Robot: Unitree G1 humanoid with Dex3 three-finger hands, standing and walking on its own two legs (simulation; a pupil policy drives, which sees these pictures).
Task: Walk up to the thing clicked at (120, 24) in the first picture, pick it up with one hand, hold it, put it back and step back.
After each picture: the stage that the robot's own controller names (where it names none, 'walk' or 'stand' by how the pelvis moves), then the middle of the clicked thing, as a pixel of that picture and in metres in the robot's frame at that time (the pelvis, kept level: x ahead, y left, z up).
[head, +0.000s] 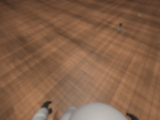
stand; (119, 28) +2.15 -0.70 -0.66
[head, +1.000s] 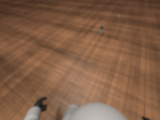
walk; (101, 30) +2.10 -0.12 -0.63
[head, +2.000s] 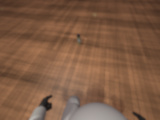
walk; (78, 39) +1.48 +0.33 -0.65
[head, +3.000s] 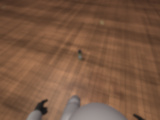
walk; (79, 55) +1.00 +0.24 -0.65
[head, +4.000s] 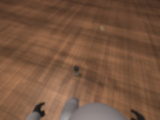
walk; (76, 71) +0.63 +0.18 -0.62
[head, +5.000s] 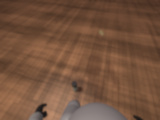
stand; (74, 86) +0.41 +0.19 -0.63
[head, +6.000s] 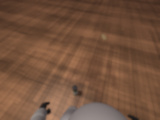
stand; (75, 90) +0.38 +0.16 -0.65
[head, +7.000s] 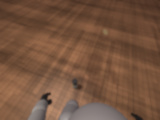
stand; (74, 84) +0.42 +0.15 -0.63
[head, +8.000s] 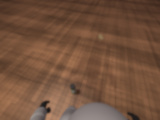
stand; (73, 89) +0.41 +0.19 -0.66
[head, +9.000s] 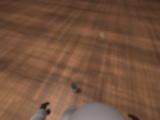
stand; (74, 88) +0.40 +0.18 -0.66
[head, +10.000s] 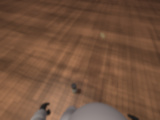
stand; (74, 88) +0.40 +0.18 -0.66
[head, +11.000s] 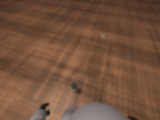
stand; (74, 88) +0.41 +0.17 -0.66
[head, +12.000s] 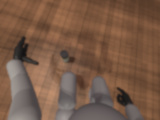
go down; (65, 57) +0.45 +0.21 -0.37
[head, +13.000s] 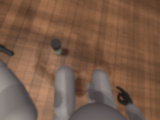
go down; (57, 48) +0.46 +0.26 -0.26
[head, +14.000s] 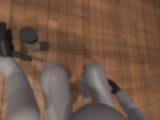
close in; (32, 42) +0.43 +0.30 -0.16
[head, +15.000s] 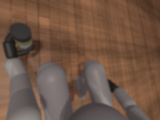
close; (24, 41) +0.43 +0.31 -0.16
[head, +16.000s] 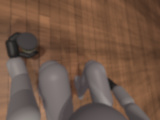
lift; (28, 46) +0.39 +0.30 -0.16
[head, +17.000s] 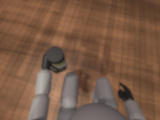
lift; (59, 61) +0.33 +0.21 +0.02
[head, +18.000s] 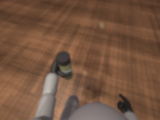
hold; (66, 67) +0.32 +0.17 +0.04
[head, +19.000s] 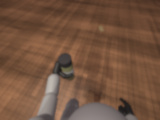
hold; (68, 69) +0.31 +0.16 +0.04
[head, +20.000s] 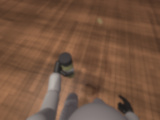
crouch; (68, 67) +0.33 +0.15 +0.01
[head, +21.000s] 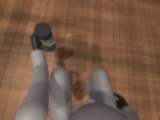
lower; (48, 40) +0.47 +0.24 -0.05
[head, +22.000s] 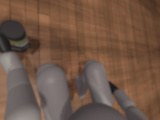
lower; (19, 39) +0.43 +0.32 -0.15
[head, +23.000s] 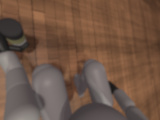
lower; (17, 38) +0.44 +0.32 -0.16
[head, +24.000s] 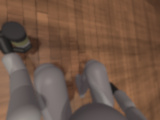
lower; (20, 40) +0.42 +0.32 -0.16
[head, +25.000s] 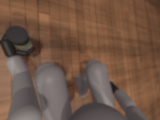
lower; (23, 43) +0.41 +0.31 -0.16
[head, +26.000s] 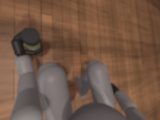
open; (32, 44) +0.41 +0.28 -0.16
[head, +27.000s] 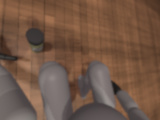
rise; (36, 43) +0.42 +0.28 -0.16
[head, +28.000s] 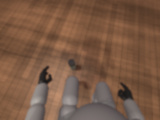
walk; (72, 65) +0.43 +0.19 -0.43
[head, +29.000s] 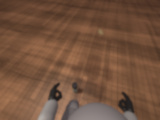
stand; (75, 88) +0.39 +0.16 -0.60
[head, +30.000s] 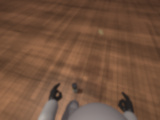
stand; (74, 88) +0.39 +0.16 -0.60
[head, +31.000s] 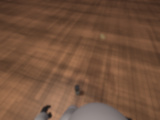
stand; (77, 90) +0.40 +0.14 -0.65
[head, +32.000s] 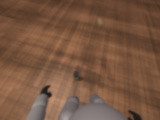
walk; (76, 76) +0.47 +0.12 -0.64
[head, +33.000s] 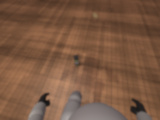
walk; (76, 60) +0.74 +0.23 -0.62
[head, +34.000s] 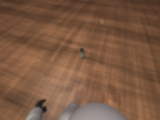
stand; (81, 53) +1.04 +0.17 -0.63
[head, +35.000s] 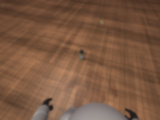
stand; (81, 55) +1.02 +0.17 -0.66
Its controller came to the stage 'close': yes
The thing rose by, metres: 0.68
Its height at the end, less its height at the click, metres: +0.00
